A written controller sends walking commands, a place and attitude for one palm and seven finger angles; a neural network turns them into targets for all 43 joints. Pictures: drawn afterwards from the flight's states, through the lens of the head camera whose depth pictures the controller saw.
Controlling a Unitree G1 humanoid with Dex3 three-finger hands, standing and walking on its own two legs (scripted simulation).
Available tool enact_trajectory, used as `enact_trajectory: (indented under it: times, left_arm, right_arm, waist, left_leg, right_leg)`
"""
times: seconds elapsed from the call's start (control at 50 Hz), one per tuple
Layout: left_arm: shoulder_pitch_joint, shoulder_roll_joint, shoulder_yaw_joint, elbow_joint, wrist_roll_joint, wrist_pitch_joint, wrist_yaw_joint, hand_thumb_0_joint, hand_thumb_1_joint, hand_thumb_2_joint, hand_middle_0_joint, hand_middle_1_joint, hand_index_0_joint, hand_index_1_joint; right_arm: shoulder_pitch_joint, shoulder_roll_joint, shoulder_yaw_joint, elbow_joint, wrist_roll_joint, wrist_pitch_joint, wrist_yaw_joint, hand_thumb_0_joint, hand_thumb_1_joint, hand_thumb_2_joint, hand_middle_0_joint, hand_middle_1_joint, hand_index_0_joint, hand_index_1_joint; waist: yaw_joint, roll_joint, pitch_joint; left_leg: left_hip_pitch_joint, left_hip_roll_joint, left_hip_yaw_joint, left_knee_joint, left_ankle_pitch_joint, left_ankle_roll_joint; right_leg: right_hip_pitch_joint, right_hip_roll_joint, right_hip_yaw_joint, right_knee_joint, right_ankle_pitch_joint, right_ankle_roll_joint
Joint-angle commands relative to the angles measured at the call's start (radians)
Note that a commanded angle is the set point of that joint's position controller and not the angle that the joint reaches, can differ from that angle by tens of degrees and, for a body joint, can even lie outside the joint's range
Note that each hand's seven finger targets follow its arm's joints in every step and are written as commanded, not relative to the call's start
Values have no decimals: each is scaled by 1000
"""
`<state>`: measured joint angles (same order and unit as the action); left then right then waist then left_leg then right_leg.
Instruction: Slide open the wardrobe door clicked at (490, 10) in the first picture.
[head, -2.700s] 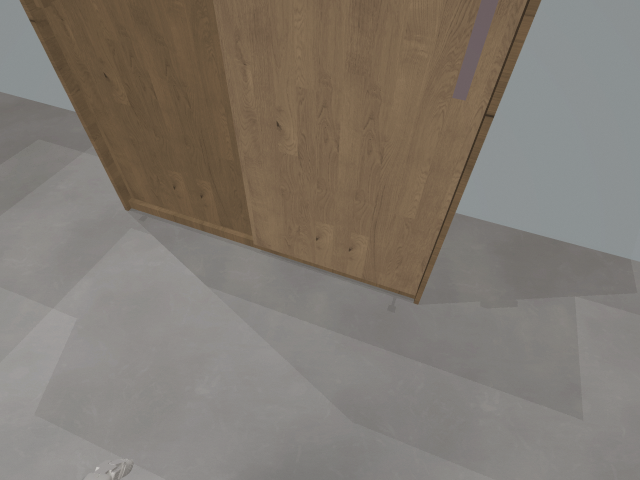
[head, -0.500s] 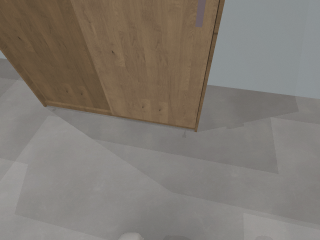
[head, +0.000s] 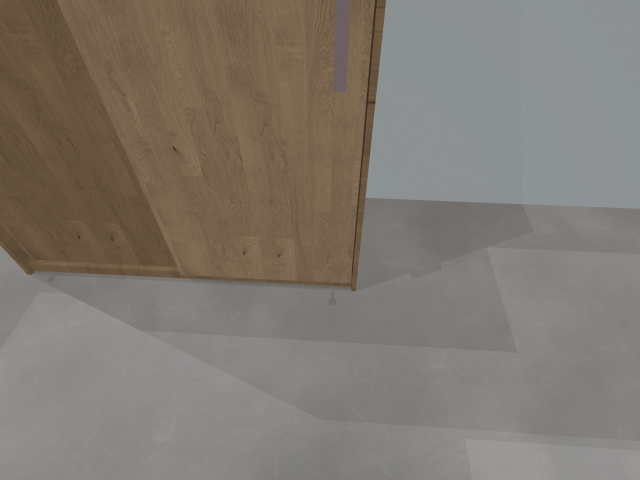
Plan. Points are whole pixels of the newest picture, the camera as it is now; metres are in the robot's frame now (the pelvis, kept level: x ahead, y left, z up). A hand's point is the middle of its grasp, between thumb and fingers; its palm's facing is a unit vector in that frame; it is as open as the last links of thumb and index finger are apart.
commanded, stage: take the last steps up to it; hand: right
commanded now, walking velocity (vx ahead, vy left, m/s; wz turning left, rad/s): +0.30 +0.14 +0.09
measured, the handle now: (342, 14) +0.89 -0.02 +0.21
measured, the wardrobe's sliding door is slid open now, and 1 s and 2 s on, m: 0.00 0.00 0.00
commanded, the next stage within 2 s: come to a stop and stand still in 0.90 s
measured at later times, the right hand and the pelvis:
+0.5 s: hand (417, 411) +0.27 -0.14 -0.18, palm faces -0.10 +0.97 -0.20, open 7.4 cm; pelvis +0.16 +0.05 -0.02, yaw +4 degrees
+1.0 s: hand (387, 378) +0.33 -0.10 -0.19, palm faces +0.01 +0.99 -0.12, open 7.3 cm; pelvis +0.34 +0.07 -0.01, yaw +3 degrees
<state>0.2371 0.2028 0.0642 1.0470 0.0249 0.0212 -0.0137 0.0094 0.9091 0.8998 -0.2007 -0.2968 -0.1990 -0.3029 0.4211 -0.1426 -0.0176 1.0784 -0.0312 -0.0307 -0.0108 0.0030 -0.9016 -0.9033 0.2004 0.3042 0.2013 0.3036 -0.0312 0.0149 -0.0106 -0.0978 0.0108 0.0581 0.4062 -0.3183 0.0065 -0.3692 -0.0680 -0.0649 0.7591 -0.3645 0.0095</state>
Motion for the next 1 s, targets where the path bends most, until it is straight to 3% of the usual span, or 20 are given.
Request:
enact_trajectory:
  times: [0.0,0.04,0.06,0.1,0.18,0.38,0.44,0.46,0.48,0.5,0.52,0.58,0.62,0.76,0.82,0.84,0.86,0.88,0.94,0.98]
  left_arm:
    - [68,26,-4,-30,-2,-65,21,0,900,900,-200,-300,-200,-300]
    - [298,219,42,33,7,-74,43,0,900,900,-200,-300,-200,-300]
    - [340,223,41,55,9,-70,54,0,900,900,-200,-300,-200,-300]
    - [242,143,18,42,4,-75,60,0,900,900,-200,-300,-200,-300]
    - [166,70,1,25,-2,-97,62,0,900,900,-200,-300,-200,-300]
    - [224,112,23,58,13,-88,50,0,900,900,-200,-300,-200,-300]
    - [179,133,30,56,9,-77,45,0,900,900,-200,-300,-200,-300]
    - [186,117,27,60,4,-76,39,0,900,900,-200,-300,-200,-300]
    - [233,39,10,42,-10,-77,26,0,900,900,-200,-300,-200,-300]
    - [176,6,-3,-10,-20,-74,29,0,900,900,-200,-300,-200,-300]
    - [138,15,3,-13,-23,-69,27,0,900,900,-200,-300,-200,-300]
    - [118,9,11,-5,5,-53,18,0,900,900,-200,-300,-200,-300]
    - [154,-14,4,5,8,-38,14,0,900,900,-200,-300,-200,-300]
    - [46,-21,-4,-59,2,-50,-2,0,900,900,-200,-300,-200,-300]
    - [123,2,-2,-32,4,-67,3,0,900,900,-200,-300,-200,-300]
    - [193,61,9,-10,8,-74,10,0,900,900,-200,-300,-200,-300]
    - [281,164,34,3,18,-78,19,0,900,900,-200,-300,-200,-300]
    - [311,204,38,12,12,-69,34,0,900,900,-200,-300,-200,-300]
    - [136,98,4,-34,3,-80,46,0,900,900,-200,-300,-200,-300]
    - [97,53,-6,-29,-3,-95,48,0,900,900,-200,-300,-200,-300]
  right_arm:
    - [36,-144,-41,1,8,-7,-4,0,-900,-900,200,300,200,300]
    - [39,-58,-25,-33,10,-6,13,0,-900,-900,200,300,200,300]
    - [-62,-105,-30,-66,-5,6,11,0,-900,-900,200,300,200,300]
    - [-118,-106,-42,-60,-8,12,24,0,-900,-900,200,300,200,300]
    - [-39,-52,-47,-22,-6,35,46,0,-900,-900,200,300,200,300]
    - [-292,-77,-54,-111,7,26,57,0,-900,-900,200,300,200,300]
    - [-139,-111,-70,-62,5,8,52,0,-900,-900,200,300,200,300]
    - [14,-164,-83,-13,2,-8,45,0,-900,-900,200,300,200,300]
    - [144,-287,-113,19,-4,-24,27,0,-900,-900,200,300,200,300]
    - [178,-338,-113,28,13,-21,16,0,-900,-900,200,300,200,300]
    - [84,-325,-108,4,14,-18,10,0,-900,-900,200,300,200,300]
    - [-168,-179,-66,-67,5,-19,-4,0,-900,-900,200,300,200,300]
    - [-176,-137,-50,-64,0,-30,-6,0,-900,-900,200,300,200,300]
    - [-121,-159,-52,-35,1,-32,-2,0,-900,-900,200,300,200,300]
    - [-116,-153,-51,-27,10,-24,0,0,-900,-900,200,300,200,300]
    - [-93,-121,-44,-32,14,-20,5,0,-900,-900,200,300,200,300]
    - [-87,-72,-38,-58,20,-16,13,0,-900,-900,200,300,200,300]
    - [-145,-108,-37,-95,8,-9,12,0,-900,-900,200,300,200,300]
    - [-139,-98,-47,-55,-2,-2,22,0,-900,-900,200,300,200,300]
    - [-84,-64,-42,-23,-1,6,22,0,-900,-900,200,300,200,300]
  waist:
    - [63,72,58]
    - [140,-322,-33]
    - [173,-259,12]
    - [119,-136,138]
    - [44,-144,138]
    - [76,-162,170]
    - [-12,-144,87]
    - [-81,-39,-15]
    - [-123,263,-144]
    - [-114,293,-168]
    - [-95,245,-138]
    - [23,75,28]
    - [57,97,37]
    - [46,95,67]
    - [93,9,61]
    - [116,-133,27]
    - [141,-351,10]
    - [157,-360,30]
    - [75,-106,98]
    - [36,-131,60]
  left_leg:
    - [-180,134,-138,-7,96,102]
    - [-527,-6,37,470,-194,5]
    - [-590,10,-31,650,-240,7]
    - [-615,88,-77,774,-109,2]
    - [-510,102,-34,715,70,-33]
    - [-398,94,53,275,118,-22]
    - [-120,25,113,168,122,7]
    - [102,27,88,108,120,25]
    - [329,283,-232,3,27,92]
    - [317,428,-500,-117,71,154]
    - [182,428,-502,-164,-132,181]
    - [-132,329,-238,-201,-147,139]
    - [-198,278,-110,-199,11,125]
    - [-148,259,-65,-171,77,154]
    - [-220,206,-19,-33,61,108]
    - [-292,137,23,152,55,70]
    - [-455,18,120,434,-132,9]
    - [-535,1,37,649,-274,4]
    - [-535,104,-52,773,-84,-11]
    - [-456,108,-34,705,3,-31]
  right_leg:
    - [261,30,-78,-321,110,-7]
    - [571,-381,438,-503,7,-151]
    - [521,-435,508,-552,46,-183]
    - [347,-395,391,-560,120,-189]
    - [224,-252,99,-566,240,-119]
    - [248,-261,25,-529,337,-117]
    - [203,-220,-33,-318,459,-78]
    - [138,-162,-71,-85,464,-43]
    - [-102,-55,-125,255,81,-13]
    - [-227,18,-13,491,-248,-22]
    - [-244,-30,58,594,-197,-38]
    - [-191,-105,51,534,-14,-22]
    - [-128,-98,22,413,17,-7]
    - [-38,-53,-52,-16,61,2]
    - [205,-17,-86,-216,164,-1]
    - [336,-75,19,-303,119,-27]
    - [417,-308,352,-470,56,-123]
    - [394,-404,513,-553,61,-185]
    - [230,-331,318,-563,149,-175]
    - [215,-248,141,-543,364,-138]
